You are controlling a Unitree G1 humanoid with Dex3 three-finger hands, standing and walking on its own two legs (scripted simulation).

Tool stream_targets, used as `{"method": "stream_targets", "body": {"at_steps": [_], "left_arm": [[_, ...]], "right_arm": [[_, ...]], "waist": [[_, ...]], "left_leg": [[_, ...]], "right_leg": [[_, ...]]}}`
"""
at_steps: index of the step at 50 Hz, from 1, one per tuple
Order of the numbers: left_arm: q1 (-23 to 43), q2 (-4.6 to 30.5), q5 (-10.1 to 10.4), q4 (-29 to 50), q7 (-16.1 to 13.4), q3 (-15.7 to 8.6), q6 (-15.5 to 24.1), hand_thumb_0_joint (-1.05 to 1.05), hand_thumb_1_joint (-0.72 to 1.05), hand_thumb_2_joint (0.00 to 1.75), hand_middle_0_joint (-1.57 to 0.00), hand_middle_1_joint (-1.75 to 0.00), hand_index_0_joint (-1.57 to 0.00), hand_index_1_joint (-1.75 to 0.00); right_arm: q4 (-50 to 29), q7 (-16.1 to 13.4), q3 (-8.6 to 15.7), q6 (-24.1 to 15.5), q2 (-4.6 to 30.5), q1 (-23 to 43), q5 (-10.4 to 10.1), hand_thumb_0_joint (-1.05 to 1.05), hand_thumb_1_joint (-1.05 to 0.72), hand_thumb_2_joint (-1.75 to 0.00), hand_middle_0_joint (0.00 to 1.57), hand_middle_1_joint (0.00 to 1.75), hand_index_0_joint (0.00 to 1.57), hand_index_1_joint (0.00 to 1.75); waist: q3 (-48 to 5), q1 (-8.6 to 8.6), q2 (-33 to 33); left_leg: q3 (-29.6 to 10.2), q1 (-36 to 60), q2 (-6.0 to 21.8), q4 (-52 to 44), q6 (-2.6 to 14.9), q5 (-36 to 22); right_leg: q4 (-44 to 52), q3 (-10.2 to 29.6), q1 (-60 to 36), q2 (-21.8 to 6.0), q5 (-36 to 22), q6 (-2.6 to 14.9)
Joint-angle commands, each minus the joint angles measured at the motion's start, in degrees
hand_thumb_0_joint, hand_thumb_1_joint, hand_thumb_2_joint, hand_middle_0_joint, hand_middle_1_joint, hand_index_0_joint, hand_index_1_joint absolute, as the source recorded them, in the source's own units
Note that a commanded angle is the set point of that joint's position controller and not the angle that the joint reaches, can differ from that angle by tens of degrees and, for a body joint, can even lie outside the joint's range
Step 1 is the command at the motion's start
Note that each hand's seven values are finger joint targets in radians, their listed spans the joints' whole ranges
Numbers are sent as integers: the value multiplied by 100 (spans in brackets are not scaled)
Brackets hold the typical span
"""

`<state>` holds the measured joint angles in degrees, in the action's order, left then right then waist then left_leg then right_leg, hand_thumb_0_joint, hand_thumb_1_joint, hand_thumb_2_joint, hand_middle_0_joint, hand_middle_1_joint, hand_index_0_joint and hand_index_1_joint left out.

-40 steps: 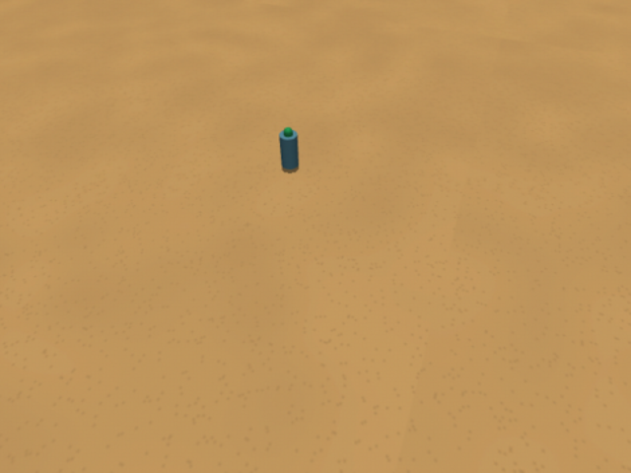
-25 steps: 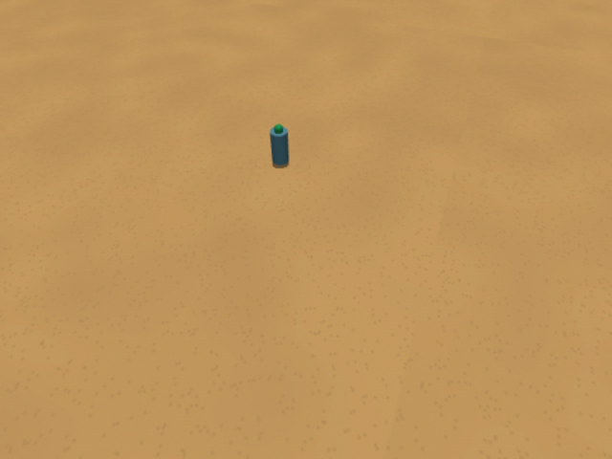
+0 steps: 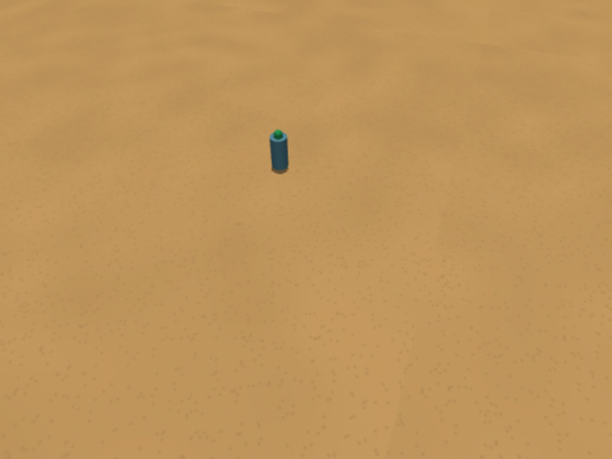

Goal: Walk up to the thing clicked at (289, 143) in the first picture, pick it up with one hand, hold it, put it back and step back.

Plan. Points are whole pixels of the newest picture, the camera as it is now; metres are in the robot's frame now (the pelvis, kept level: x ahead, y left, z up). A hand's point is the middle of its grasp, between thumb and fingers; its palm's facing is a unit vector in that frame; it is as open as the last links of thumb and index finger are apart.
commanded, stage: stand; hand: left
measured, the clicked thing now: (279, 148) +1.67 +0.15 -0.68
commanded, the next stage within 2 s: walk up in 0.32 s
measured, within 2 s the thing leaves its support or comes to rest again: neither
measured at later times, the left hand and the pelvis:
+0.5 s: hand out of the picture +0.08 +0.27 -0.15, palm faces -0.06 -0.92 -0.38, open 7.4 cm; pelvis +0.02 -0.01 -0.01, yaw -3 degrees
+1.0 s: hand (172, 432) +0.22 +0.23 -0.18, palm faces +0.03 -0.93 -0.36, open 7.4 cm; pelvis +0.23 -0.05 -0.03, yaw +1 degrees
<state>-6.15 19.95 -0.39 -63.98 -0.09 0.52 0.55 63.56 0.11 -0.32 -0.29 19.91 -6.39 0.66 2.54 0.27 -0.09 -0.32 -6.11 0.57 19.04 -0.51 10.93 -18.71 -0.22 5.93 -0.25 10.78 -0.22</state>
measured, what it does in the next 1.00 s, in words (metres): walks ahead: left foot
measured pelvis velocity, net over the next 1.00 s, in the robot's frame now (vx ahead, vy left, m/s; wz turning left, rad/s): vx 0.23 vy -0.05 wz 0.01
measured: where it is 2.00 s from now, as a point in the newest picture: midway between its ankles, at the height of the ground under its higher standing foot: (332, 326)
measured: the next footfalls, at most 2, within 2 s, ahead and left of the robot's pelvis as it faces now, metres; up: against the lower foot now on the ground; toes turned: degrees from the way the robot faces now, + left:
left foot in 0.98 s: +0.41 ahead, +0.06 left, +0.00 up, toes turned +4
right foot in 1.48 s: +0.66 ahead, -0.22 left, +0.00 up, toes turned -6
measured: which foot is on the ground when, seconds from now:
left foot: down 0.00-0.58, up 0.60-0.96, down 0.98-1.00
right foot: down 0.00-1.00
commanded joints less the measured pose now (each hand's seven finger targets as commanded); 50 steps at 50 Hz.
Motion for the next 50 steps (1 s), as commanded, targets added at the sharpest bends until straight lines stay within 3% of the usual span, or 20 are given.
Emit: {"method": "stream_targets", "body": {"at_steps": [1, 15, 16, 17, 19, 21, 23, 26, 28, 29, 30, 31, 32, 35, 36, 39, 45, 48, 49, 50], "left_arm": [[165, 1202, -24, 348, -54, -267, 137, 0, 90, 90, -20, -30, -20, -30], [143, 1206, -20, 368, -47, -254, 131, 0, 90, 90, -20, -30, -20, -30], [-189, 1868, -129, 674, 156, -680, 219, 0, 90, 90, -20, -30, -20, -30], [-98, 1809, -205, 697, 229, -691, 225, 0, 90, 90, -20, -30, -20, -30], [145, 1574, -220, 874, 314, -703, 219, 0, 90, 90, -20, -30, -20, -30], [385, 1387, -211, 1067, 353, -680, 240, 0, 90, 90, -20, -30, -20, -30], [352, 1451, -156, 1205, 390, -647, 301, 0, 90, 90, -20, -30, -20, -30], [-227, 1541, -148, 1089, 491, -750, 308, 0, 90, 90, -20, -30, -20, -30], [-1668, 1622, -133, 538, 393, -874, 372, 0, 90, 90, -20, -30, -20, -30], [-2477, 1996, -180, 280, 293, -1016, 422, 0, 90, 90, -20, -30, -20, -30], [-2567, 2391, -246, 436, 225, -1092, 457, 0, 90, 90, -20, -30, -20, -30], [-1667, 2433, -232, 770, 209, -1029, 460, 0, 90, 90, -20, -30, -20, -30], [-1247, 2398, -181, 1007, 224, -981, 478, 0, 90, 90, -20, -30, -20, -30], [-724, 1821, -38, 1203, 163, -806, 614, 0, 90, 90, -20, -30, -20, -30], [-747, 1762, 14, 1183, 153, -779, 620, 0, 90, 90, -20, -30, -20, -30], [-774, 1734, -4, 1331, 162, -766, 637, 0, 90, 90, -20, -30, -20, -30], [-1134, 1885, -20, 1390, 153, -758, 567, 0, 90, 90, -20, -30, -20, -30], [-1004, 1955, 43, 1469, 81, -775, 527, 0, 90, 90, -20, -30, -20, -30], [-1058, 1892, 75, 1522, 60, -734, 492, 0, 90, 90, -20, -30, -20, -30], [-1316, 1664, 74, 1587, 42, -641, 458, 0, 90, 90, -20, -30, -20, -30]], "right_arm": [[-324, -75, 247, -146, 1203, 214, -14, 0, -90, -90, 20, 30, 20, 30], [-319, -63, 250, -161, 1189, 199, -17, 0, -90, -90, 20, 30, 20, 30], [-624, 92, 649, -281, 1786, -174, 87, 0, -90, -90, 20, 30, 20, 30], [-587, 161, 717, -295, 1866, -164, 140, 0, -90, -90, 20, 30, 20, 30], [-703, 217, 774, -284, 1850, -120, 147, 0, -90, -90, 20, 30, 20, 30], [-754, 228, 886, -360, 1908, -245, 173, 0, -90, -90, 20, 30, 20, 30], [-862, 226, 952, -402, 1970, -318, 169, 0, -90, -90, 20, 30, 20, 30], [-1088, 301, 986, -347, 2001, 99, 187, 0, -90, -90, 20, 30, 20, 30], [-1311, 331, 886, -271, 1652, 889, 143, 0, -90, -90, 20, 30, 20, 30], [-1397, 338, 735, -262, 1165, 815, 146, 0, -90, -90, 20, 30, 20, 30], [-1603, 321, 613, -262, 905, 897, 99, 0, -90, -90, 20, 30, 20, 30], [-1563, 274, 674, -259, 1292, 766, 90, 0, -90, -90, 20, 30, 20, 30], [-1433, 285, 715, -300, 1537, 526, 57, 0, -90, -90, 20, 30, 20, 30], [-1053, 358, 695, -344, 1527, -124, -15, 0, -90, -90, 20, 30, 20, 30], [-994, 387, 673, -322, 1476, -279, -16, 0, -90, -90, 20, 30, 20, 30], [-1256, 490, 653, -219, 1393, -23, -20, 0, -90, -90, 20, 30, 20, 30], [-1730, 564, 656, -224, 1244, 781, 57, 0, -90, -90, 20, 30, 20, 30], [-1578, 499, 777, -243, 1347, -107, 136, 0, -90, -90, 20, 30, 20, 30], [-1448, 456, 862, -277, 1430, -828, 219, 0, -90, -90, 20, 30, 20, 30], [-1234, 384, 1026, -290, 1755, -1876, 325, 0, -90, -90, 20, 30, 20, 30]], "waist": [[-358, -26, 70], [-331, -33, 34], [-989, -17, -43], [-488, -16, 164], [233, 59, 488], [506, 170, 911], [232, 214, 725], [-79, -105, 1074], [-279, -960, 437], [-509, -1275, -1061], [-103, -1324, -1871], [362, -893, -822], [688, -660, -459], [655, -135, -280], [562, -77, -464], [653, -102, -638], [570, -405, -605], [-22, 32, -199], [-456, 396, 98], [-1266, 804, 635]], "left_leg": [[-495, 48, 668, -277, 206, -777], [-530, 63, 667, -337, 183, -797], [-644, 98, 513, 153, 591, 2505], [-871, -357, 658, 108, 703, 3375], [-1330, -612, 996, -294, 871, 3786], [-2140, -1, 1792, -993, 1275, 2928], [-2280, 788, 2024, -1105, 1485, 2260], [-1441, -90, 1545, -900, 1213, 2661], [-288, -1717, 777, 699, 733, 2340], [497, -2881, 19, 2621, 497, 2387], [78, -4322, -620, 3940, 241, 2522], [-784, -4100, -188, 4238, 212, 1921], [-889, -3869, 66, 4192, 247, 1554], [-959, -3364, 217, 3952, 216, 588], [-804, -3172, 138, 3801, 205, 289], [-400, -2829, 28, 2995, 55, -122], [343, -1766, 184, 1478, 241, -782], [532, -985, -15, 1131, 531, -581], [541, 4, -115, 864, 690, -513], [-48, 1698, 134, 1033, 976, 14]], "right_leg": [[262, 535, -16, -695, -814, 158], [267, 528, 50, -673, -709, 167], [-323, 559, 57, -357, 2216, 363], [-617, 645, 683, -417, 2911, 436], [-1085, 515, 1750, -329, 2844, 401], [-2259, -92, 2463, -180, 1343, 206], [-1908, 184, 2706, -503, 1614, 181], [-1474, 63, 1358, -491, 1626, 191], [-614, -317, -1094, -146, 498, 216], [-47, 406, -2226, -504, 1177, 261], [1041, 2927, -2135, -1834, 2933, 621], [1525, 3642, -1244, -2496, 3482, 1025], [1551, 3528, -723, -2504, 3487, 1156], [1147, 1356, -863, -1449, 802, 649], [980, 822, -821, -1226, -155, 447], [1026, 30, -429, -988, -1044, 604], [1077, -106, -211, -1294, -1467, 678], [-371, -268, -753, -1296, -3112, 766], [-1570, -525, -451, -1091, -3269, 699], [-3229, -604, 593, -735, -2465, 470]]}}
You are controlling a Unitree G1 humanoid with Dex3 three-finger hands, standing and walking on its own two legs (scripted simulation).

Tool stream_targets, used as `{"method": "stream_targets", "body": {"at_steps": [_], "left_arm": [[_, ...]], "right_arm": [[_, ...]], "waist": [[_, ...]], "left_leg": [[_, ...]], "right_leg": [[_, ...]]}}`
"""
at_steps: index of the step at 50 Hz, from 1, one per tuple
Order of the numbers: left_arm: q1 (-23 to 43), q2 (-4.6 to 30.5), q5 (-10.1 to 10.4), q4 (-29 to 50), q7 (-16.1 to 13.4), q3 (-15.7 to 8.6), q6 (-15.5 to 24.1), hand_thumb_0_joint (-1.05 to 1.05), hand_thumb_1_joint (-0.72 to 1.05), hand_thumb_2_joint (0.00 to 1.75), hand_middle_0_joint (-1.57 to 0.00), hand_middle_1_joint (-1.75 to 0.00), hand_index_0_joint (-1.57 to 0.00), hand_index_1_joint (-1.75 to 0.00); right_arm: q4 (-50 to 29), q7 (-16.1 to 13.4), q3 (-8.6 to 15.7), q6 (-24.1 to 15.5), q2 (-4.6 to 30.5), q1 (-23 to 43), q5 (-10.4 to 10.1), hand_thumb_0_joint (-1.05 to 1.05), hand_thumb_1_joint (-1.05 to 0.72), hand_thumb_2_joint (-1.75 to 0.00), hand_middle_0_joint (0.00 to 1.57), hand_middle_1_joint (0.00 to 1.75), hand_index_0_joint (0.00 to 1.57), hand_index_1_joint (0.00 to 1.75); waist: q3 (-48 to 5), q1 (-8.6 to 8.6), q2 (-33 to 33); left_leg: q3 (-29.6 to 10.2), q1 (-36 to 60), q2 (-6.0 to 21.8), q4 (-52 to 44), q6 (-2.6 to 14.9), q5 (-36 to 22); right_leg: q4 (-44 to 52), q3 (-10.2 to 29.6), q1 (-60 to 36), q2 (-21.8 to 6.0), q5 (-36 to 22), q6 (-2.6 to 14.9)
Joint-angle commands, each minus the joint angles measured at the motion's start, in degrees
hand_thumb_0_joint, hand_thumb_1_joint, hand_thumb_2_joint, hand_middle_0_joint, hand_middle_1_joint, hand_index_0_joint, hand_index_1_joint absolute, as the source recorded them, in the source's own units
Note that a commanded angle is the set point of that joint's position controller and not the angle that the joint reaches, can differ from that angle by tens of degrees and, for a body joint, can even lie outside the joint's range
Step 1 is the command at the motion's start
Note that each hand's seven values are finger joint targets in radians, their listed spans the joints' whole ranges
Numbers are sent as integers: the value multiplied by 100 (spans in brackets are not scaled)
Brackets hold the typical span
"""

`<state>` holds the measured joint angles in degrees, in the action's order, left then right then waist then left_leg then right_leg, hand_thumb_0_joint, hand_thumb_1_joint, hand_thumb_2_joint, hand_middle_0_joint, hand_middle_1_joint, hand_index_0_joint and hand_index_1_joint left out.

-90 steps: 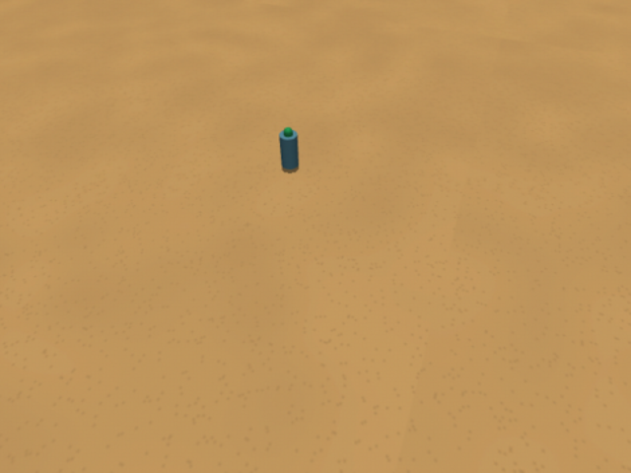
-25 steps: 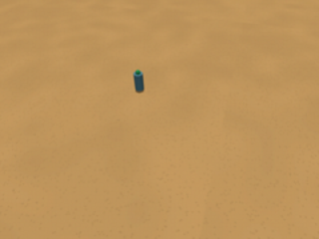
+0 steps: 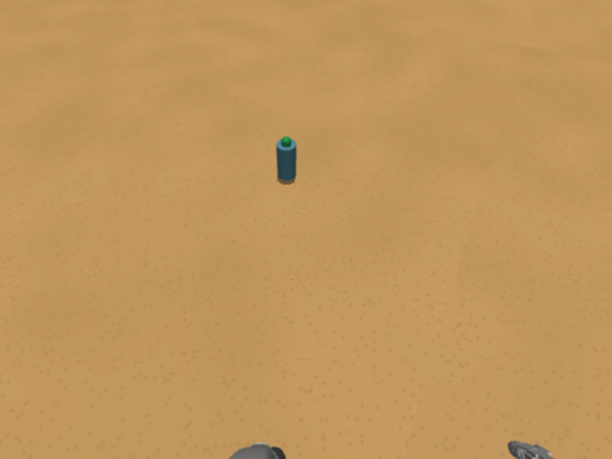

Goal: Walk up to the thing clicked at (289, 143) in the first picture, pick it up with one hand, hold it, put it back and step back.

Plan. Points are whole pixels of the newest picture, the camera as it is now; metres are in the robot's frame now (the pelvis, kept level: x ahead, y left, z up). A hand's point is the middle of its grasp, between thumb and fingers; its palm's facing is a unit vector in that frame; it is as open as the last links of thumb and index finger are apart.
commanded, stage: walk up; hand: left
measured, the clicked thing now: (286, 156) +1.44 +0.18 -0.64
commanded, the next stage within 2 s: none
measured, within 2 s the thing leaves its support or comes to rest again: neither
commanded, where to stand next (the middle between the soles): +1.08 -0.01 m, yaw -3 degrees
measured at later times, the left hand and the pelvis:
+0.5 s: hand (198, 292) +0.40 +0.23 -0.11, palm faces -0.10 -0.90 -0.42, open 7.4 cm; pelvis +0.27 -0.04 +0.00, yaw -3 degrees
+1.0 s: hand (200, 259) +0.49 +0.25 -0.14, palm faces +0.01 -0.93 -0.37, open 7.4 cm; pelvis +0.49 -0.03 +0.01, yaw +1 degrees
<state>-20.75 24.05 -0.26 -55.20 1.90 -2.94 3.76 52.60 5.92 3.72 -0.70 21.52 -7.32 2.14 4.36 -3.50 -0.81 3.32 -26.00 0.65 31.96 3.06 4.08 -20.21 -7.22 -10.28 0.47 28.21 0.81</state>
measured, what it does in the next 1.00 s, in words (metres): walks ahead: right foot, then left foot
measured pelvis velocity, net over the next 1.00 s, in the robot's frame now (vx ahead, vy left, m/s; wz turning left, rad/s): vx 0.49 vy -0.03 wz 0.02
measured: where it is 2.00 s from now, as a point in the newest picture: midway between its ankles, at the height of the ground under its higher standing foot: (326, 286)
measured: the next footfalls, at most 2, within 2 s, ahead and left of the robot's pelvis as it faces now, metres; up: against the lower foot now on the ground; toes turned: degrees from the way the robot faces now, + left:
right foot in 0.48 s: +0.43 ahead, -0.17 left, +0.00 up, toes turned -7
left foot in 0.96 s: +0.62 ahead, +0.09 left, +0.00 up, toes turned +5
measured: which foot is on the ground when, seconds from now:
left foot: down 0.00-0.50, up 0.52-0.94, down 0.96-1.00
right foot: down 0.00-0.02, up 0.04-0.46, down 0.48-1.00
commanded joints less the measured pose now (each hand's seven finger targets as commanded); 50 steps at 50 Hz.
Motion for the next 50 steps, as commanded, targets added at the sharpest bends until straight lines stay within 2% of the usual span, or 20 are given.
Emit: {"method": "stream_targets", "body": {"at_steps": [1, 2, 3, 5, 7, 13, 18, 21, 23, 24, 25, 26, 27, 32, 38, 43, 47, 48, 49, 50], "left_arm": [[-223, 756, 149, 750, -133, -179, 124, 0, 90, 90, -20, -30, -20, -30], [-431, 1197, 176, 722, -179, -247, 109, 0, 90, 90, -20, -30, -20, -30], [-35, 1461, 99, 686, -203, -216, 120, 0, 90, 90, -20, -30, -20, -30], [159, 1306, 135, 687, -109, -170, 177, 0, 90, 90, -20, -30, -20, -30], [-14, 1080, 166, 607, -26, -183, 125, 0, 90, 90, -20, -30, -20, -30], [385, 951, -5, 854, 214, -222, 53, 0, 90, 90, -20, -30, -20, -30], [1103, 870, -17, 946, 295, -316, 120, 0, 90, 90, -20, -30, -20, -30], [917, 956, -22, 800, 251, -384, 123, 0, 90, 90, -20, -30, -20, -30], [143, 1200, -37, 551, 170, -498, 167, 0, 90, 90, -20, -30, -20, -30], [-486, 1459, -67, 467, 105, -618, 205, 0, 90, 90, -20, -30, -20, -30], [-774, 1910, -104, 533, 43, -739, 244, 0, 90, 90, -20, -30, -20, -30], [-637, 1990, 17, 579, 25, -708, 224, 0, 90, 90, -20, -30, -20, -30], [-363, 1934, 89, 678, -13, -693, 210, 0, 90, 90, -20, -30, -20, -30], [585, 1329, 61, 856, -53, -436, 259, 0, 90, 90, -20, -30, -20, -30], [530, 1520, -27, 1051, -16, -495, 375, 0, 90, 90, -20, -30, -20, -30], [75, 1521, -18, 907, 18, -484, 332, 0, 90, 90, -20, -30, -20, -30], [191, 1573, -10, 974, -14, -447, 248, 0, 90, 90, -20, -30, -20, -30], [94, 1341, -7, 1002, -30, -333, 226, 0, 90, 90, -20, -30, -20, -30], [-120, 922, 35, 1069, -46, -176, 204, 0, 90, 90, -20, -30, -20, -30], [-358, 656, 88, 1060, -38, -117, 165, 0, 90, 90, -20, -30, -20, -30]], "right_arm": [[-250, -287, 795, -283, 1955, -2120, 183, 0, -90, -90, 20, 30, 20, 30], [-375, -324, 799, -315, 2159, -1840, -47, 0, -90, -90, 20, 30, 20, 30], [-458, -346, 824, -314, 2028, -1531, -209, 0, -90, -90, 20, 30, 20, 30], [-609, -406, 553, -346, 1622, -806, -234, 0, -90, -90, 20, 30, 20, 30], [-628, -414, 421, -441, 1382, -728, -242, 0, -90, -90, 20, 30, 20, 30], [-784, -323, 396, -648, 1441, -598, -179, 0, -90, -90, 20, 30, 20, 30], [-751, -267, 406, -618, 1529, -877, -199, 0, -90, -90, 20, 30, 20, 30], [-805, -329, 437, -539, 1616, -890, -193, 0, -90, -90, 20, 30, 20, 30], [-863, -351, 365, -504, 1422, -967, -178, 0, -90, -90, 20, 30, 20, 30], [-855, -343, 256, -505, 1186, -1297, -163, 0, -90, -90, 20, 30, 20, 30], [-914, -336, 120, -497, 818, -1716, -202, 0, -90, -90, 20, 30, 20, 30], [-792, -396, 239, -455, 1435, -1626, -233, 0, -90, -90, 20, 30, 20, 30], [-704, -448, 260, -442, 1611, -1354, -217, 0, -90, -90, 20, 30, 20, 30], [-449, -310, 230, -295, 1277, -1491, -256, 0, -90, -90, 20, 30, 20, 30], [-644, -135, 299, -233, 1215, -775, -106, 0, -90, -90, 20, 30, 20, 30], [-796, -53, 303, -340, 1107, -87, -80, 0, -90, -90, 20, 30, 20, 30], [-647, -102, 369, -407, 1219, -627, -74, 0, -90, -90, 20, 30, 20, 30], [-423, -168, 464, -449, 1463, -1311, -14, 0, -90, -90, 20, 30, 20, 30], [-302, -254, 623, -476, 1893, -2049, 86, 0, -90, -90, 20, 30, 20, 30], [-507, -325, 668, -504, 2197, -1930, 28, 0, -90, -90, 20, 30, 20, 30]], "waist": [[-1827, 1120, 1965], [-2061, 1023, 1637], [-1734, 1009, 1048], [-697, 636, 383], [-153, 420, 451], [390, 350, 719], [228, 518, 856], [-151, 369, 677], [-729, -64, -125], [-1175, -336, -779], [-1348, -264, -1840], [-1266, -307, -1315], [-1011, -292, -1001], [-50, 378, -742], [198, 262, -568], [86, -18, -460], [-300, 403, -118], [-757, 719, 454], [-1245, 1011, 1617], [-1217, 835, 2011]], "left_leg": [[-2571, 4835, 1474, -532, 937, 1431], [-4659, 5121, 2226, -1272, 1604, 1814], [-4395, 4442, 2302, -1558, 1655, 2169], [-2414, 2711, 1732, -1725, 893, 898], [-1489, 1801, 1421, -1883, 740, -33], [-624, 1423, 1267, -2359, 998, 515], [-376, 1515, 1072, -1923, 718, 23], [-514, 1535, 1248, -1259, 655, -163], [-116, 1330, 828, 438, 420, -833], [198, 721, 403, 1920, 258, -241], [108, -489, -265, 3225, 41, 2345], [-269, -1137, -227, 3785, -37, 2683], [-603, -1200, 6, 4184, -51, 2491], [-877, -116, 271, 3175, -66, 1234], [-660, -563, 560, 1441, -430, 727], [-102, 66, 435, 261, -264, 282], [110, 1271, 200, -304, -34, 557], [-34, 2302, 114, -365, 140, 832], [-1420, 3269, 1058, -827, 457, 1725], [-3768, 3915, 2187, -1406, 829, 2209]], "right_leg": [[-4482, 403, 3815, 153, -586, 113], [-5204, 1039, 4644, 544, 391, 217], [-5457, 1465, 4677, 16, 83, 348], [-4998, 1795, 4136, -271, -774, 310], [-4620, 1497, 3800, -372, -1040, 211], [-2845, 899, 4111, -737, -1760, -152], [-1340, 531, 3284, -615, -2709, 19], [-1287, 406, 2560, -475, -2430, 140], [-998, 296, 1264, -242, -2040, 299], [-729, 784, 321, -590, -1327, 424], [-233, 3144, -396, -2100, -1088, 836], [220, 4415, -573, -2639, -1245, 1416], [363, 4384, -8, -2698, -1295, 1613], [671, 1529, 2399, -1375, -1611, 945], [1111, 1270, 2350, -1669, -544, 1219], [572, 883, 2038, -1484, -1504, 981], [-572, 732, 2099, -1447, -2558, 842], [-1838, 435, 2452, -1098, -3017, 673], [-3547, 139, 3390, -616, -2248, 402], [-4425, 411, 4821, 246, 176, 179]]}}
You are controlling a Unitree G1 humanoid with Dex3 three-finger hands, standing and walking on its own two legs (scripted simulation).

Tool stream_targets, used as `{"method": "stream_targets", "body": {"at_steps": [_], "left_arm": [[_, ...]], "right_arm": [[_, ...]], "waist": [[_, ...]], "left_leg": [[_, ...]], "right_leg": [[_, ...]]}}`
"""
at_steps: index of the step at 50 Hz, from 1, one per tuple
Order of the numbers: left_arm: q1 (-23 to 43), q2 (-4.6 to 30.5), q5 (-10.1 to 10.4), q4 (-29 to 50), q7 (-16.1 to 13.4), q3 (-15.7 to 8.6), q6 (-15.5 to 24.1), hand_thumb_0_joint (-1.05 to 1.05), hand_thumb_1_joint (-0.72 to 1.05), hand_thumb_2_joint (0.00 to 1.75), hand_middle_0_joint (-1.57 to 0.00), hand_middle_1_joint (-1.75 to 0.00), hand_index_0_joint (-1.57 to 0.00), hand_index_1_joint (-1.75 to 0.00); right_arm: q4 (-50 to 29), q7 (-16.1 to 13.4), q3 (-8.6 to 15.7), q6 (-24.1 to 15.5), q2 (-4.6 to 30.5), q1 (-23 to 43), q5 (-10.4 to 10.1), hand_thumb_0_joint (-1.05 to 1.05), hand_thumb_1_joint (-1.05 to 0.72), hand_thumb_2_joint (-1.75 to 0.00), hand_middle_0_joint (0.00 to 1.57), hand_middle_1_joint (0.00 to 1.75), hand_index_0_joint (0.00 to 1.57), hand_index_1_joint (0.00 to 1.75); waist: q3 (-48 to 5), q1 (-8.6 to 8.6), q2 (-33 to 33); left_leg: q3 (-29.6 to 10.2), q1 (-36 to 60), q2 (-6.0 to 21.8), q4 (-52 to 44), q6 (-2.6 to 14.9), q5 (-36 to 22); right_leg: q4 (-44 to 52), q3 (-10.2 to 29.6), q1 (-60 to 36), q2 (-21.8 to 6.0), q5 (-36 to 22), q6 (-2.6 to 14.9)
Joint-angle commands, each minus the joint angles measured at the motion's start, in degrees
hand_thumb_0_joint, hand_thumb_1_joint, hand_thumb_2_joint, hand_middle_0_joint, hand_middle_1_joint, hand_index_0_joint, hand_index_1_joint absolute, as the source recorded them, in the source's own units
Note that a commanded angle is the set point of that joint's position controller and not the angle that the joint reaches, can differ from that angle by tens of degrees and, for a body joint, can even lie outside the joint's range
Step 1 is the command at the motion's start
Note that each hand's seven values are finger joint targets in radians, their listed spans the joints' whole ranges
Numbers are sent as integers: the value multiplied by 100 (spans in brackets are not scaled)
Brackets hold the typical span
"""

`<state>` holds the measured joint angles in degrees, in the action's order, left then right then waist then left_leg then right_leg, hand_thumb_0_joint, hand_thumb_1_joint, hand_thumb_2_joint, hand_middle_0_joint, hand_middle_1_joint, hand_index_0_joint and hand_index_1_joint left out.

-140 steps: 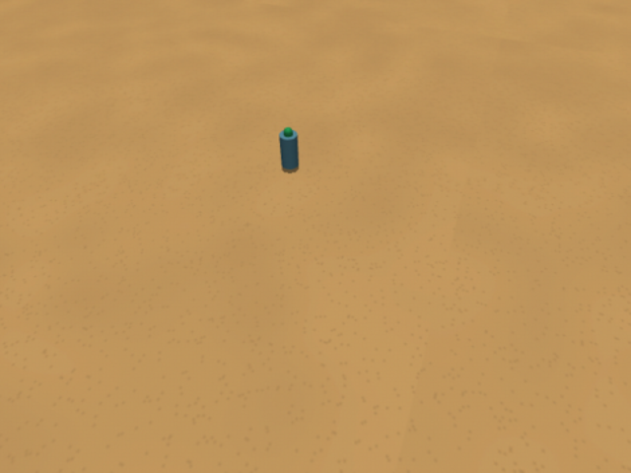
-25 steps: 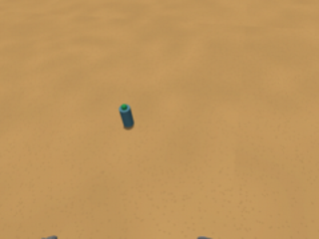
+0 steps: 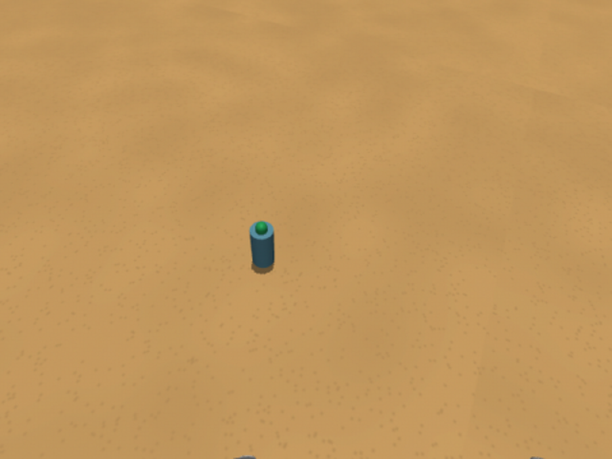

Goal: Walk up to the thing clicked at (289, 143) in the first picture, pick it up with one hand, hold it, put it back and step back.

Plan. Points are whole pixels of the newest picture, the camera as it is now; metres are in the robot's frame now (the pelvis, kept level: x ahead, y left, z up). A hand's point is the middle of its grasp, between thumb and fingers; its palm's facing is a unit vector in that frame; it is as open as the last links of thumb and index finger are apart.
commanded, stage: walk up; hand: left
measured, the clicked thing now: (262, 242) +0.96 +0.20 -0.65
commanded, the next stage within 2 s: none
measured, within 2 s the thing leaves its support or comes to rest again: neither
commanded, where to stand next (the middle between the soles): +0.59 +0.01 m, yaw -4 degrees
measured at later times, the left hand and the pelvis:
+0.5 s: hand (168, 361) +0.28 +0.24 -0.12, palm faces -0.08 -0.90 -0.42, open 7.4 cm; pelvis +0.18 -0.03 +0.00, yaw -2 degrees
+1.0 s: hand (148, 328) +0.35 +0.30 -0.15, palm faces -0.05 -0.93 -0.38, open 7.4 cm; pelvis +0.32 +0.02 +0.00, yaw -1 degrees
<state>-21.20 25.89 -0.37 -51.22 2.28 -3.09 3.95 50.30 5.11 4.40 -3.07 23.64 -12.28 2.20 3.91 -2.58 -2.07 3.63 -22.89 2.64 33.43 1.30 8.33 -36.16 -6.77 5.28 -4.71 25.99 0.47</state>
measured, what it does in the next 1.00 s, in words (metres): walks ahead: right foot, then left foot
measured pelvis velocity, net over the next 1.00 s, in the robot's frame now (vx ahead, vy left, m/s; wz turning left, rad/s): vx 0.32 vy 0.02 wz -0.02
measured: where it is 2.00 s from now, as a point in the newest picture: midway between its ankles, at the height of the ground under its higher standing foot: (302, 362)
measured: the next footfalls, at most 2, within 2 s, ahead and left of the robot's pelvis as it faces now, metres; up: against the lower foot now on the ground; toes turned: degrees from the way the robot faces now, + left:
right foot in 0.44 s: +0.32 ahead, -0.15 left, +0.00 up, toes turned -7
left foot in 0.96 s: +0.44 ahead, +0.14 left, +0.00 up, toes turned +3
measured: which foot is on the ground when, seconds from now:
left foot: down 0.00-0.46, up 0.48-0.94, down 0.96-1.00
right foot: down 0.00-0.00, up 0.02-0.42, down 0.44-0.98, up 1.00-1.00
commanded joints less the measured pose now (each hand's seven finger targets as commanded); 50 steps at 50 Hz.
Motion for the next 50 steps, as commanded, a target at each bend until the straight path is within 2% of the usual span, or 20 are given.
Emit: {"method": "stream_targets", "body": {"at_steps": [1, 2, 4, 6, 13, 19, 21, 22, 23, 24, 25, 28, 31, 37, 41, 44, 47, 48, 49, 50], "left_arm": [[-209, 1139, 52, 528, -173, -228, 80, 0, 90, 90, -20, -30, -20, -30], [33, 1241, 37, 506, -186, -207, 95, 0, 90, 90, -20, -30, -20, -30], [-39, 1083, 106, 352, -114, -199, 112, 0, 90, 90, -20, -30, -20, -30], [-228, 948, 135, 280, -55, -217, 58, 0, 90, 90, -20, -30, -20, -30], [535, 784, 15, 526, 120, -245, -14, 0, 90, 90, -20, -30, -20, -30], [464, 764, -3, 352, 156, -329, 86, 0, 90, 90, -20, -30, -20, -30], [-55, 974, -22, 164, 85, -423, 152, 0, 90, 90, -20, -30, -20, -30], [-468, 1178, -50, 114, 13, -512, 212, 0, 90, 90, -20, -30, -20, -30], [-837, 1658, -78, 106, -73, -657, 253, 0, 90, 90, -20, -30, -20, -30], [-694, 1837, -36, 269, -104, -629, 272, 0, 90, 90, -20, -30, -20, -30], [-428, 1815, 51, 280, -105, -603, 240, 0, 90, 90, -20, -30, -20, -30], [110, 1345, 107, 452, -159, -454, 260, 0, 90, 90, -20, -30, -20, -30], [284, 1186, 65, 522, -152, -380, 287, 0, 90, 90, -20, -30, -20, -30], [113, 1372, -7, 630, -122, -475, 298, 0, 90, 90, -20, -30, -20, -30], [17, 1443, -16, 618, -105, -491, 280, 0, 90, 90, -20, -30, -20, -30], [305, 1537, -29, 678, -91, -464, 247, 0, 90, 90, -20, -30, -20, -30], [401, 1217, -64, 678, -94, -327, 167, 0, 90, 90, -20, -30, -20, -30], [111, 835, -66, 667, -81, -189, 147, 0, 90, 90, -20, -30, -20, -30], [-175, 329, 26, 648, -65, -37, 118, 0, 90, 90, -20, -30, -20, -30], [-206, 872, 8, 496, -148, -162, 47, 0, 90, 90, -20, -30, -20, -30]], "right_arm": [[-337, -243, 624, -241, 2032, -1249, -172, 0, -90, -90, 20, 30, 20, 30], [-351, -265, 574, -211, 1835, -1089, -247, 0, -90, -90, 20, 30, 20, 30], [-491, -319, 355, -241, 1418, -611, -259, 0, -90, -90, 20, 30, 20, 30], [-474, -315, 289, -294, 1301, -566, -275, 0, -90, -90, 20, 30, 20, 30], [-654, -314, 331, -327, 1403, -577, -198, 0, -90, -90, 20, 30, 20, 30], [-806, -294, 322, -242, 1411, -349, -201, 0, -90, -90, 20, 30, 20, 30], [-848, -297, 249, -202, 1240, -417, -197, 0, -90, -90, 20, 30, 20, 30], [-815, -285, 155, -192, 1016, -647, -179, 0, -90, -90, 20, 30, 20, 30], [-851, -268, 21, -181, 604, -992, -194, 0, -90, -90, 20, 30, 20, 30], [-773, -293, 62, -112, 890, -1056, -205, 0, -90, -90, 20, 30, 20, 30], [-669, -352, 172, -63, 1327, -857, -164, 0, -90, -90, 20, 30, 20, 30], [-421, -322, 167, -16, 1170, -863, -286, 0, -90, -90, 20, 30, 20, 30], [-284, -219, 187, 98, 1077, -1043, -199, 0, -90, -90, 20, 30, 20, 30], [-457, -82, 258, 124, 1076, -353, -76, 0, -90, -90, 20, 30, 20, 30], [-518, -33, 265, 32, 1049, -31, -46, 0, -90, -90, 20, 30, 20, 30], [-441, -21, 291, -31, 1090, -159, -71, 0, -90, -90, 20, 30, 20, 30], [-156, -130, 387, -124, 1246, -1032, -52, 0, -90, -90, 20, 30, 20, 30], [-29, -218, 481, -180, 1542, -1537, -34, 0, -90, -90, 20, 30, 20, 30], [-168, -286, 501, -232, 1862, -1468, 2, 0, -90, -90, 20, 30, 20, 30], [-338, -297, 523, -233, 2077, -1257, -140, 0, -90, -90, 20, 30, 20, 30]], "waist": [[-1119, 780, 1470], [-720, 721, 1094], [-248, 465, 729], [-152, 324, 971], [317, 432, 1046], [23, 219, 786], [-303, -77, 221], [-684, -270, -460], [-875, -310, -1733], [-627, -219, -1236], [-440, -206, -912], [-114, 91, -521], [-89, 258, -604], [169, 39, -534], [119, -31, -420], [27, 157, -482], [-295, 694, 206], [-626, 875, 1411], [-395, 662, 2363], [-189, 630, 1584]], "left_leg": [[-4036, 3345, 2242, -1661, 1409, 1638], [-3579, 2849, 2105, -1652, 1405, 1002], [-1854, 1974, 1459, -1617, 904, -533], [-1192, 1610, 1229, -1648, 835, -1240], [-612, 1374, 1230, -2043, 1134, -638], [-546, 831, 1163, -1420, 955, 430], [-378, 495, 910, -373, 735, 462], [37, 269, 494, 970, 604, 300], [263, -590, -166, 2412, 302, 1773], [-122, -1335, -454, 3058, 123, 2194], [-427, -1320, -99, 3391, 113, 2173], [-895, -988, 185, 3194, 133, 1344], [-690, -521, 155, 2780, 38, 833], [-533, -896, 353, 1349, -209, 533], [-415, -553, 395, 541, -176, 458], [-263, 256, 333, 311, -68, 491], [-112, 1828, 22, -283, 54, 786], [-1045, 2561, 494, -1042, 248, 1842], [-3238, 2677, 1577, -1759, 520, 2393], [-4031, 2162, 2196, -2225, 875, 2683]], "right_leg": [[-3184, 859, 3303, 401, 514, 318], [-3348, 1058, 3325, 234, 251, 305], [-2862, 1378, 2822, 76, -471, 271], [-2599, 1190, 2497, 33, -792, 180], [-1018, 749, 2618, -200, -1439, -65], [208, 424, 1077, 39, -1934, 83], [424, 450, 26, 196, -1706, 161], [887, 626, -693, 113, -1103, 272], [1542, 2693, -1103, -1151, -179, 542], [2242, 4341, -1119, -1956, 63, 1084], [2211, 4587, -693, -2102, -20, 1456], [2146, 2662, 136, -1324, -1248, 898], [2275, 1714, 775, -889, -1140, 950], [2610, 1673, 750, -1096, 286, 1143], [2333, 1539, 688, -1125, 252, 1157], [2117, 1498, 1211, -1186, 507, 1121], [623, 973, 1953, -705, -41, 783], [-1134, 492, 2375, -234, -656, 534], [-2519, 475, 3478, 590, 262, 162], [-2846, 826, 3578, 533, 344, 217]]}}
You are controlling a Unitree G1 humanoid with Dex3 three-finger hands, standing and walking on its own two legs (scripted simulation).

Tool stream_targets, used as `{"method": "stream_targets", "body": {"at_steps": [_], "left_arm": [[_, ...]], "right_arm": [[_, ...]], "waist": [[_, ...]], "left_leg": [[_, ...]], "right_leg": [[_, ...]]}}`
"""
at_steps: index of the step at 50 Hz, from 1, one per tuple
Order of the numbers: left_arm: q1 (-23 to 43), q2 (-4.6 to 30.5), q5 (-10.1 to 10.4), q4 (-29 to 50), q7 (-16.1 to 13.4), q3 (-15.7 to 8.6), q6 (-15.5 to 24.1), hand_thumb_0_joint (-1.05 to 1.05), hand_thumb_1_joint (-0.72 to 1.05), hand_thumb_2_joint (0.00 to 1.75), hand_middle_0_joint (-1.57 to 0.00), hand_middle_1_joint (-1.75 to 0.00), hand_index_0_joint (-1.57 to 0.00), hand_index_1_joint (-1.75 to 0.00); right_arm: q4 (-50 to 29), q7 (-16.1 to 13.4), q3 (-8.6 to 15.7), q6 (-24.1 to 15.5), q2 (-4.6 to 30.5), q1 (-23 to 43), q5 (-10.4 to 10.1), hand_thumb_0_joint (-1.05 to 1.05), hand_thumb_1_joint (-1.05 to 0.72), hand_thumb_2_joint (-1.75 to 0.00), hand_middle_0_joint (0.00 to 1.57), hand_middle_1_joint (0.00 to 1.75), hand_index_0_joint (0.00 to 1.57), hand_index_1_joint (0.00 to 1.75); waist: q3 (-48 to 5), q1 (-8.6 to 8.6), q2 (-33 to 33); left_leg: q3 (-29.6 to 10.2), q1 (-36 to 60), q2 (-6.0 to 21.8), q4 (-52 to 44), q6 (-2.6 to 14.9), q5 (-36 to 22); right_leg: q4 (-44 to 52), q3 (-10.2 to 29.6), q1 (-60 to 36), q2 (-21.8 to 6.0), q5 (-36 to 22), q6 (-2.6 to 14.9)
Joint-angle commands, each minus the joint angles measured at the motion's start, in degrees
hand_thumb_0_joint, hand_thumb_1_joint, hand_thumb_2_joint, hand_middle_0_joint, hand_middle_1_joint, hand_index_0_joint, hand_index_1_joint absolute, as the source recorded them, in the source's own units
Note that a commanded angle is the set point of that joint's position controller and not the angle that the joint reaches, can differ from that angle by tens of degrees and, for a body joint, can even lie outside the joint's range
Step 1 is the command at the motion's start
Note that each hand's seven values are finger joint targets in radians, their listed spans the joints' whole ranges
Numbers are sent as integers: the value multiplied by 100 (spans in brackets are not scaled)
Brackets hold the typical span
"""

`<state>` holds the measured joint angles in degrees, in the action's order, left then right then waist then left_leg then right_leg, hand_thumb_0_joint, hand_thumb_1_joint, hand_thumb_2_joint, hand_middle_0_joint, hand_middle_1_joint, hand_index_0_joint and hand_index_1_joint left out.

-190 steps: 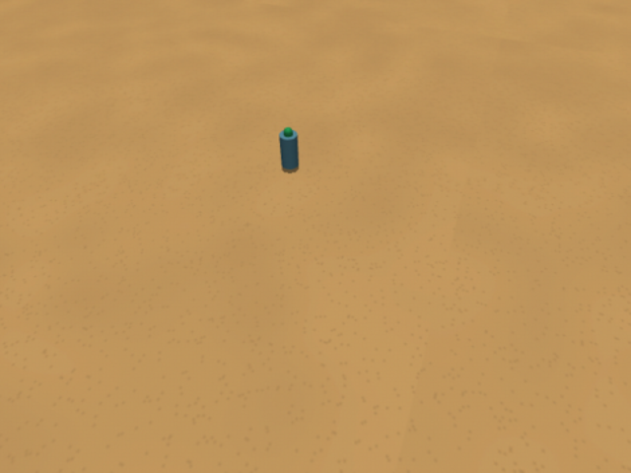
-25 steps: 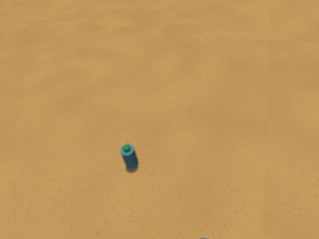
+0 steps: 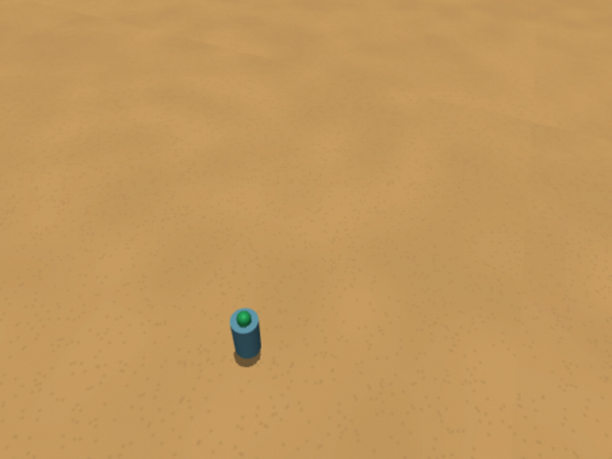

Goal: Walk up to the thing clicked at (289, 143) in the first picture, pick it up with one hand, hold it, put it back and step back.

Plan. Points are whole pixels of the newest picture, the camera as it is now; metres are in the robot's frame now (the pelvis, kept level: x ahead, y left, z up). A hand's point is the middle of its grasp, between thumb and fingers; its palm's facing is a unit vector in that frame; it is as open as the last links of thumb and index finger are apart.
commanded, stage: walk up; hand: left
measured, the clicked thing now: (245, 331) +0.63 +0.19 -0.65
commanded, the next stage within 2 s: none
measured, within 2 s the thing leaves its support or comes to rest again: neither
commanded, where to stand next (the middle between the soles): +0.27 +0.00 m, yaw -2 degrees
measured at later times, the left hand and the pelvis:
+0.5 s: hand (149, 397) +0.24 +0.25 -0.12, palm faces -0.10 -0.90 -0.42, open 7.4 cm; pelvis +0.13 -0.01 +0.00, yaw -3 degrees
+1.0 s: hand (153, 401) +0.25 +0.26 -0.16, palm faces -0.06 -0.95 -0.30, open 7.4 cm; pelvis +0.17 +0.01 +0.00, yaw -2 degrees
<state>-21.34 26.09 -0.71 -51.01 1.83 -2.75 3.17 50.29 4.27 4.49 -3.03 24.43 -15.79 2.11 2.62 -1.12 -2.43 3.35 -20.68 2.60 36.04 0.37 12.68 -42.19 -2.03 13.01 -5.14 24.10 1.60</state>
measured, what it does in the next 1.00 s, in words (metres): walks ahead: right foot, then left foot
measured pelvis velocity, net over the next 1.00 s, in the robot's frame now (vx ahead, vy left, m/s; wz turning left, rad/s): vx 0.17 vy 0.01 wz -0.04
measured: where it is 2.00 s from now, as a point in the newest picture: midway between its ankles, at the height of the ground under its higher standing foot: outside the picture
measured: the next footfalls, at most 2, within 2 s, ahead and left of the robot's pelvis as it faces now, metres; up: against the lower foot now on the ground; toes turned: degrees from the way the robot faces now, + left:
right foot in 0.42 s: +0.25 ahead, -0.12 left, +0.00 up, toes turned -5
left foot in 0.84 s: +0.27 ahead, +0.13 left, +0.00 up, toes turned -1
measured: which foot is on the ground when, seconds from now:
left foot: down 0.00-0.44, up 0.46-0.82, down 0.84-1.00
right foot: up 0.00-0.40, down 0.42-1.00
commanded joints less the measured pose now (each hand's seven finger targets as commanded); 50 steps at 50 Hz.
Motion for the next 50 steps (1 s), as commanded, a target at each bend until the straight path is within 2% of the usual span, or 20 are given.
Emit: {"method": "stream_targets", "body": {"at_steps": [1, 4, 6, 11, 16, 20, 21, 22, 23, 24, 25, 28, 33, 37, 41, 43, 44, 45, 47, 50], "left_arm": [[3, 1185, 28, 424, -147, -258, 112, 0, 90, 90, -20, -30, -20, -30], [-111, 1076, 130, 188, -69, -248, 119, 0, 90, 90, -20, -30, -20, -30], [-186, 943, 146, 155, -30, -250, 66, 0, 90, 90, -20, -30, -20, -30], [490, 766, 70, 442, 57, -229, 32, 0, 90, 90, -20, -30, -20, -30], [775, 651, 29, 531, 121, -255, 94, 0, 90, 90, -20, -30, -20, -30], [129, 778, 9, 257, 51, -358, 182, 0, 90, 90, -20, -30, -20, -30], [-187, 1006, -13, 170, -4, -448, 229, 0, 90, 90, -20, -30, -20, -30], [-535, 1352, -60, 149, -75, -583, 271, 0, 90, 90, -20, -30, -20, -30], [-314, 1584, -45, 368, -147, -556, 298, 0, 90, 90, -20, -30, -20, -30], [49, 1627, 47, 379, -133, -550, 233, 0, 90, 90, -20, -30, -20, -30], [104, 1503, 83, 431, -137, -513, 198, 0, 90, 90, -20, -30, -20, -30], [409, 1137, 101, 488, -184, -366, 204, 0, 90, 90, -20, -30, -20, -30], [852, 963, -17, 596, -198, -273, 139, 0, 90, 90, -20, -30, -20, -30], [912, 1016, -47, 499, -197, -275, -8, 0, 90, 90, -20, -30, -20, -30], [1193, 780, 67, 411, -179, -131, -179, 0, 90, 90, -20, -30, -20, -30], [904, 323, 186, 277, -166, 16, -221, 0, 90, 90, -20, -30, -20, -30], [768, 642, 191, 25, -203, -75, -267, 0, 90, 90, -20, -30, -20, -30], [745, 782, 143, -165, -202, -113, -258, 0, 90, 90, -20, -30, -20, -30], [943, 722, 106, -307, -160, -94, -197, 0, 90, 90, -20, -30, -20, -30], [1105, 712, 103, -495, -169, -57, -166, 0, 90, 90, -20, -30, -20, -30]], "right_arm": [[-324, -199, 526, -205, 1955, -737, -215, 0, -90, -90, 20, 30, 20, 30], [-446, -276, 284, -274, 1299, -375, -191, 0, -90, -90, 20, 30, 20, 30], [-412, -291, 289, -313, 1328, -492, -217, 0, -90, -90, 20, 30, 20, 30], [-575, -326, 312, -273, 1324, -554, -179, 0, -90, -90, 20, 30, 20, 30], [-698, -287, 297, -196, 1340, -437, -161, 0, -90, -90, 20, 30, 20, 30], [-842, -279, 231, -117, 1221, -252, -179, 0, -90, -90, 20, 30, 20, 30], [-840, -269, 132, -113, 964, -410, -182, 0, -90, -90, 20, 30, 20, 30], [-873, -261, 13, -130, 647, -721, -207, 0, -90, -90, 20, 30, 20, 30], [-794, -275, -74, -62, 486, -877, -199, 0, -90, -90, 20, 30, 20, 30], [-622, -366, 118, 49, 1137, -847, -154, 0, -90, -90, 20, 30, 20, 30], [-543, -393, 160, 71, 1219, -767, -142, 0, -90, -90, 20, 30, 20, 30], [-274, -337, 120, 125, 1041, -803, -217, 0, -90, -90, 20, 30, 20, 30], [-45, -336, 62, 215, 797, -766, -156, 0, -90, -90, 20, 30, 20, 30], [88, -375, 57, 195, 791, -335, -153, 0, -90, -90, 20, 30, 20, 30], [285, -470, 87, 65, 909, -311, -83, 0, -90, -90, 20, 30, 20, 30], [147, -502, 67, -31, 1296, 247, -27, 0, -90, -90, 20, 30, 20, 30], [77, -475, 65, -25, 1526, 663, -107, 0, -90, -90, 20, 30, 20, 30], [117, -457, 30, 13, 1412, 927, -115, 0, -90, -90, 20, 30, 20, 30], [236, -448, -119, 34, 1023, 906, -136, 0, -90, -90, 20, 30, 20, 30], [398, -430, -174, 45, 981, 892, -185, 0, -90, -90, 20, 30, 20, 30]], "waist": [[219, 444, 1413], [310, 211, 963], [59, 214, 1236], [243, 344, 1130], [291, 304, 983], [-77, -98, 485], [-383, -245, -157], [-696, -351, -1190], [-562, -217, -1415], [-241, -168, -808], [4, -136, -751], [206, 70, -476], [30, 177, -608], [-153, -10, -757], [-275, 240, -210], [-211, -72, 1247], [-99, -113, 1296], [-25, -178, 1189], [-110, -138, 1057], [-375, -64, 1187]], "left_leg": [[-3927, 1587, 2275, -2411, 1369, 2246], [-1581, 1383, 1207, -2064, 593, -537], [-1239, 1531, 1161, -1924, 798, -1453], [-868, 1613, 1278, -2059, 1242, -1465], [-594, 1070, 1183, -1803, 1184, -1336], [-548, 429, 1040, -787, 907, -344], [-233, 216, 663, 226, 758, -435], [94, -381, 174, 1551, 524, 348], [-44, -1235, -398, 2307, 206, 1783], [-370, -1162, -119, 2638, 205, 2071], [-523, -1141, -10, 2704, 209, 2077], [-663, -887, 149, 2433, 157, 1172], [-378, -151, 99, 1459, -64, 701], [-218, 386, 32, 597, -130, 435], [-380, 1327, -10, -641, 96, -11], [-2498, 761, 1367, -2000, 500, 779], [-2655, -42, 1654, -2034, 956, 1346], [-2278, -523, 1436, -1902, 948, 1623], [-1323, -232, 762, -1609, 454, 1192], [-1248, 65, 676, -1430, 265, 751]], "right_leg": [[-2422, 551, 2781, 269, 430, 185], [-1829, 916, 2183, 92, -553, 87], [-1742, 644, 1972, 106, -793, -16], [-697, 383, 2078, 19, -957, -146], [410, -1, 1154, 60, -1352, -65], [1182, -29, -470, 312, -1518, 53], [1486, 130, -1181, 334, -1234, 140], [2067, 1552, -1668, -576, -257, 390], [2703, 3586, -1733, -1806, -309, 846], [2668, 3714, -1065, -1961, 12, 1323], [2705, 3430, -660, -1800, -88, 1392], [2625, 1772, -89, -1024, -929, 903], [2534, 804, 658, -668, -1313, 899], [2112, 846, 823, -757, -970, 896], [1288, 920, 1469, -752, -812, 577], [405, 295, 1330, 222, -4, 41], [141, 248, 600, 294, 427, 7], [256, 315, 43, 165, 273, 26], [1148, 322, -84, 156, -514, 66], [1467, 415, -316, 92, -885, 66]]}}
